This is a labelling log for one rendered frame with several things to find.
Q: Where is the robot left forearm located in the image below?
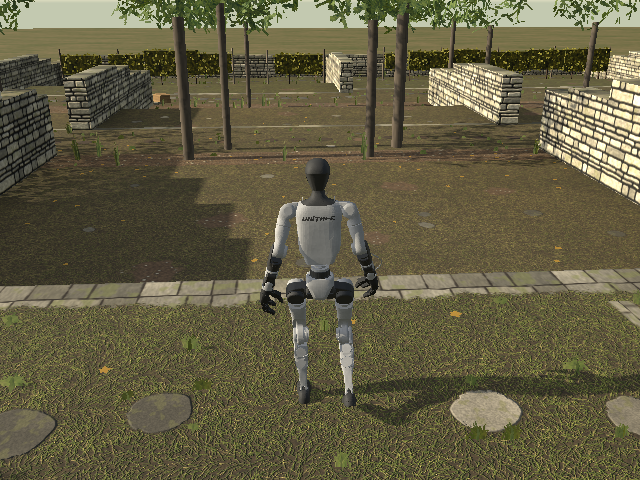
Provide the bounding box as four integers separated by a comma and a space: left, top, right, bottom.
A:
262, 243, 282, 291

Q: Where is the robot left foot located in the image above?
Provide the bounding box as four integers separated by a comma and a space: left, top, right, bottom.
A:
297, 380, 311, 404

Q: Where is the left robot upper arm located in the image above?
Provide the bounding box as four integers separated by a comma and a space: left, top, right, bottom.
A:
272, 202, 298, 259

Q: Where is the right robot hand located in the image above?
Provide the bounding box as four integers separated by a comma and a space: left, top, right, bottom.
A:
355, 276, 379, 298

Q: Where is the right robot upper arm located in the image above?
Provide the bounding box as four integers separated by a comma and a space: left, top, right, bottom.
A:
339, 201, 367, 255

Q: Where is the left robot hand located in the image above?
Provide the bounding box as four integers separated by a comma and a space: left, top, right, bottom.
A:
259, 289, 283, 315

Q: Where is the humanoid robot head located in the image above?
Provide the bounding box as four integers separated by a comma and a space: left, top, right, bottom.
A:
301, 158, 336, 206

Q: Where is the robot right forearm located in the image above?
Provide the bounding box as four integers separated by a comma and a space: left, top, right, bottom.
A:
357, 240, 377, 280

